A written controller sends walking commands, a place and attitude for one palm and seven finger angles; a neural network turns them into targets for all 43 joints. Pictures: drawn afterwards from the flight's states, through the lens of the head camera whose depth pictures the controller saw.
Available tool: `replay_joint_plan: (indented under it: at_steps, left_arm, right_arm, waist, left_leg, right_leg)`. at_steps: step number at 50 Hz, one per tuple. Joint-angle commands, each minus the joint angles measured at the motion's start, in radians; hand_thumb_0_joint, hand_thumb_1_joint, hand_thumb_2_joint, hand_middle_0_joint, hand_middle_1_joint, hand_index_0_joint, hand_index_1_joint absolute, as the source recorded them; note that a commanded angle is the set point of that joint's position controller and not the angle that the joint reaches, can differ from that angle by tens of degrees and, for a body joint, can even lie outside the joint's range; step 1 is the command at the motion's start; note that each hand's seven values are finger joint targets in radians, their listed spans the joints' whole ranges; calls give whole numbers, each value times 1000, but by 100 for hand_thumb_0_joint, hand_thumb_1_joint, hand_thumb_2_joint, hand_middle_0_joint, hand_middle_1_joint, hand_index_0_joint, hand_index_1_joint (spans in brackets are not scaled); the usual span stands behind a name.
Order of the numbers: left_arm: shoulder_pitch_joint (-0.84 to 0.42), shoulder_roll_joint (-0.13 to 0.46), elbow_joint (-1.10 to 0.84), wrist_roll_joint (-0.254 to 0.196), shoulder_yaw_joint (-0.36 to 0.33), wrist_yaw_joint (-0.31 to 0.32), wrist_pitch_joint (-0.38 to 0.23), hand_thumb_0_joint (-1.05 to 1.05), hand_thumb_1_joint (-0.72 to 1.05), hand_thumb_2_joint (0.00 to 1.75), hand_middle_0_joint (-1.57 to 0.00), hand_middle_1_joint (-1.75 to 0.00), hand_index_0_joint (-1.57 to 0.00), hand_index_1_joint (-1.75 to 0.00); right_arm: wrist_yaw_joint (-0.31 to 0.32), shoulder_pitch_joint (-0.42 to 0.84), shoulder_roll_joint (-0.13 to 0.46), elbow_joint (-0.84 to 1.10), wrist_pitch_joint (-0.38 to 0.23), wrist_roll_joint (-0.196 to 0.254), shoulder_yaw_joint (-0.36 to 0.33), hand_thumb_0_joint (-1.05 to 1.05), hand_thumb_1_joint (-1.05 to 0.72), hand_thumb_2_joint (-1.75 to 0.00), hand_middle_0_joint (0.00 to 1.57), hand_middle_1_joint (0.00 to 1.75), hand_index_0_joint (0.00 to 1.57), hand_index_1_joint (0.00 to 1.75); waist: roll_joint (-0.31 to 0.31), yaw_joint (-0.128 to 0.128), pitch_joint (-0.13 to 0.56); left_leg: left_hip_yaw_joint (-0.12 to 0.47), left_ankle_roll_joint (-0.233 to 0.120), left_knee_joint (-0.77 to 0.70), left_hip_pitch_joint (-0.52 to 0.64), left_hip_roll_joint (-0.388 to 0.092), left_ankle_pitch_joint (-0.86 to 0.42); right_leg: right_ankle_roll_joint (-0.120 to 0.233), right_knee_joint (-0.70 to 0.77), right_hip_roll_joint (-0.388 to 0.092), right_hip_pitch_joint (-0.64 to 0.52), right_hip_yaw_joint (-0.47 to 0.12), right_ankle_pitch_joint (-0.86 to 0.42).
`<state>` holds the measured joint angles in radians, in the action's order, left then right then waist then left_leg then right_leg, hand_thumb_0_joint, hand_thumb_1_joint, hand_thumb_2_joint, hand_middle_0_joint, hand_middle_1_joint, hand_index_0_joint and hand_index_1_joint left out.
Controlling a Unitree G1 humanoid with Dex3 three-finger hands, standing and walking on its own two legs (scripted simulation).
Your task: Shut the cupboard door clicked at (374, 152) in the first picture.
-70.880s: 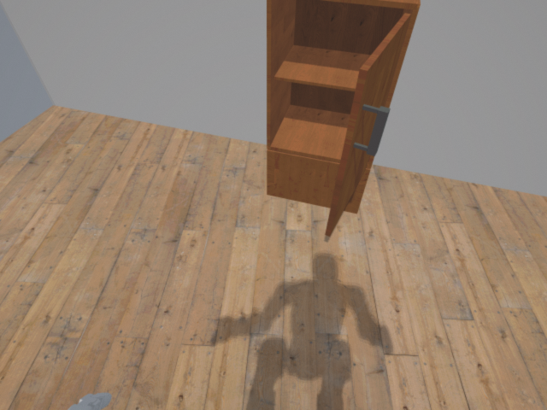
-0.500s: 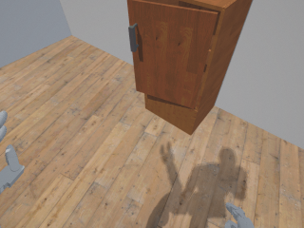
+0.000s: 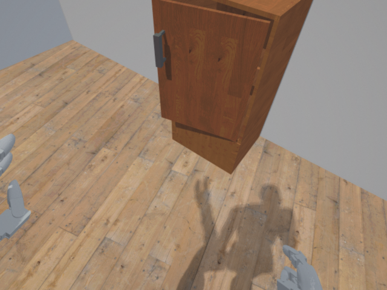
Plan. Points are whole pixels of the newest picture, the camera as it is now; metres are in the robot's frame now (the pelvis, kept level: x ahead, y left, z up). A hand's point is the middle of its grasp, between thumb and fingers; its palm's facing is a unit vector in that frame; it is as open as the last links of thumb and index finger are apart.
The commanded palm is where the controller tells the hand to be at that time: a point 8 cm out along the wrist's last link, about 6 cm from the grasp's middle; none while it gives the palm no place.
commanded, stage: let the arm hang, fingers relaxed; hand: left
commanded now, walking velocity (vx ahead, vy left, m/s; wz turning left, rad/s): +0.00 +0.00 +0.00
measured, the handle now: (161, 48) +0.97 +0.17 -0.02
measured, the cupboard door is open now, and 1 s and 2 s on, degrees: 14 14 14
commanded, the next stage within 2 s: look to check the result in 1.12 s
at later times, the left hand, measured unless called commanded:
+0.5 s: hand out of the picture -0.05 +0.20 -0.17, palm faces +0.03 -0.98 -0.20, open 7.0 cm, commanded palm none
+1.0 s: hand out of the picture -0.05 +0.17 -0.17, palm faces +0.01 -0.99 -0.15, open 7.3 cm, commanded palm none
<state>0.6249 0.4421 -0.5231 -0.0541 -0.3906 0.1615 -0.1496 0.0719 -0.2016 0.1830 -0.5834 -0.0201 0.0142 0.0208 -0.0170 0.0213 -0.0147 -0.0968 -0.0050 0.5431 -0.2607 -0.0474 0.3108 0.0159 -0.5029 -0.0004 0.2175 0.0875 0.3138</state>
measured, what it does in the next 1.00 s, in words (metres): stands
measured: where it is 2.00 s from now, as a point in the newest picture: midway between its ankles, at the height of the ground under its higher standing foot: outside the picture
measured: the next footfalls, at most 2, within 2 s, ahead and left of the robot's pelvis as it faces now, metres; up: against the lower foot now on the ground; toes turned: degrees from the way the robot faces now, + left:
none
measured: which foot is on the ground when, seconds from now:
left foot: down 0.00-1.00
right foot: down 0.00-1.00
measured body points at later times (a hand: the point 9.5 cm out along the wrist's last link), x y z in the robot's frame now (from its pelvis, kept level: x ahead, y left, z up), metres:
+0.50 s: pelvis -0.05 +0.01 +0.00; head -0.03 +0.03 +0.45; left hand -0.05 +0.25 -0.15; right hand -0.05 -0.23 -0.14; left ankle -0.02 +0.11 -0.73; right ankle -0.03 -0.10 -0.73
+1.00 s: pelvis -0.04 +0.02 +0.01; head -0.04 +0.02 +0.46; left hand -0.05 +0.22 -0.16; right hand -0.06 -0.20 -0.15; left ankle -0.02 +0.11 -0.73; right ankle -0.03 -0.10 -0.73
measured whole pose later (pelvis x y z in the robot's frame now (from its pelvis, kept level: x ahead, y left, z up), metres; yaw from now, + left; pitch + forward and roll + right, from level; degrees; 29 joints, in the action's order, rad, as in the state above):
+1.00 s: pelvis -0.04 +0.02 +0.01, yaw -1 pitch -1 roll +0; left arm 0.30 0.12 1.13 0.02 0.00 0.03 0.00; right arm 0.03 -0.31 0.13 -1.11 0.01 -0.02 0.00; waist 0.00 0.00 -0.01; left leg -0.13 -0.04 0.41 -0.19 -0.01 0.19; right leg 0.00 -0.41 -0.03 0.18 0.06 0.21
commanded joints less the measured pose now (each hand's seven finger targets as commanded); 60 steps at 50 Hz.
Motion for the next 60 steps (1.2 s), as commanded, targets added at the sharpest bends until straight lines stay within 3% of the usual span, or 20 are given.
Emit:
replay_joint_plan:
  at_steps: [1,2,3,4,5,6,9,10,12,15,20,26,33,45,54,60]
  left_arm:
    - [-157,-69,522,40,334,-89,43,0,90,90,-20,-30,-20,-30]
    - [-194,-29,577,62,292,-131,131,0,90,90,-20,-30,-20,-30]
    - [-184,-35,575,68,288,-143,160,0,90,90,-20,-30,-20,-30]
    - [-210,-56,627,73,297,-151,157,0,90,90,-20,-30,-20,-30]
    - [-248,-49,684,74,303,-158,154,0,90,90,-20,-30,-20,-30]
    - [-268,-39,739,78,312,-161,146,0,90,90,-20,-30,-20,-30]
    - [-333,-45,919,77,332,-156,146,0,90,90,-20,-30,-20,-30]
    - [-348,-55,983,76,340,-153,149,0,90,90,-20,-30,-20,-30]
    - [-375,-65,1075,69,357,-147,161,0,90,90,-20,-30,-20,-30]
    - [-350,-90,1217,67,365,-142,162,0,90,90,-20,-30,-20,-30]
    - [-294,-125,1388,68,353,-138,157,0,90,90,-20,-30,-20,-30]
    - [-290,-139,1506,69,356,-139,152,0,90,90,-20,-30,-20,-30]
    - [-262,-169,1588,70,360,-134,150,0,90,90,-20,-30,-20,-30]
    - [-239,-211,1638,71,366,-125,145,0,90,90,-20,-30,-20,-30]
    - [-246,-221,1647,68,366,-123,137,0,90,90,-20,-30,-20,-30]
    - [-248,-218,1649,67,367,-124,137,0,90,90,-20,-30,-20,-30]
  right_arm:
    - [-77,154,239,6,-138,21,-83,0,-90,-90,20,30,20,30]
    - [-91,65,303,-39,-97,-3,-101,0,-90,-90,20,30,20,30]
    - [-85,51,288,-29,-71,-4,-95,0,-90,-90,20,30,20,30]
    - [-84,44,262,-43,-57,-12,-85,0,-90,-90,20,30,20,30]
    - [-84,45,256,-46,-42,-15,-70,0,-90,-90,20,30,20,30]
    - [-84,37,244,-52,-33,-21,-63,0,-90,-90,20,30,20,30]
    - [-79,10,208,-88,-1,-31,-47,0,-90,-90,20,30,20,30]
    - [-78,-5,193,-111,10,-35,-42,0,-90,-90,20,30,20,30]
    - [-78,-21,174,-151,25,-40,-30,0,-90,-90,20,30,20,30]
    - [-74,-4,173,-215,24,-44,-25,0,-90,-90,20,30,20,30]
    - [-62,-50,132,-308,30,-42,-34,0,-90,-90,20,30,20,30]
    - [-51,-123,120,-385,34,-33,-47,0,-90,-90,20,30,20,30]
    - [-46,-172,91,-453,31,-33,-48,0,-90,-90,20,30,20,30]
    - [-40,-171,45,-503,22,-30,-42,0,-90,-90,20,30,20,30]
    - [-36,-174,33,-516,14,-28,-37,0,-90,-90,20,30,20,30]
    - [-35,-173,37,-519,17,-28,-40,0,-90,-90,20,30,20,30]
  waist:
    - [103,34,32]
    - [126,7,76]
    - [139,4,48]
    - [109,-8,55]
    - [62,-16,38]
    - [-25,-23,65]
    - [-235,-4,68]
    - [-251,3,66]
    - [-138,10,50]
    - [80,-15,29]
    - [216,-24,11]
    - [55,-16,-64]
    - [-28,-11,-72]
    - [29,-14,-97]
    - [41,-14,-85]
    - [25,-12,-89]
  left_leg:
    - [67,-3,21,32,-92,-518]
    - [88,-7,-7,10,-101,-463]
    - [97,-16,-23,-11,-109,-366]
    - [114,-32,-45,-64,-114,-272]
    - [142,-45,-78,-111,-113,-201]
    - [145,-44,-68,-91,-98,-211]
    - [129,-30,-24,-24,-42,-142]
    - [120,-25,-12,12,-26,-141]
    - [120,-21,-49,38,-27,-159]
    - [152,-30,-162,-17,-55,-116]
    - [139,-22,-221,-56,-47,48]
    - [144,-27,-240,-34,-58,78]
    - [130,-38,-244,9,-60,59]
    - [114,-33,-267,24,-63,-1]
    - [102,-28,-251,50,-60,-113]
    - [97,-27,-245,63,-58,-99]
  right_leg:
    - [12,-64,-129,53,-23,-485]
    - [10,-26,-133,61,-84,-337]
    - [4,-15,-116,84,-73,-221]
    - [0,-27,-99,69,-60,-149]
    - [0,-23,-93,52,-58,-101]
    - [7,0,-99,19,-73,-148]
    - [44,65,-165,58,-140,-141]
    - [55,86,-179,87,-153,-129]
    - [49,91,-166,103,-141,-52]
    - [15,81,-103,13,-121,-39]
    - [27,125,-93,-58,-104,-45]
    - [28,184,-92,1,-108,9]
    - [22,197,-93,46,-120,37]
    - [12,180,-90,40,-114,-62]
    - [13,182,-98,1,-116,-138]
    - [15,196,-101,7,-116,-119]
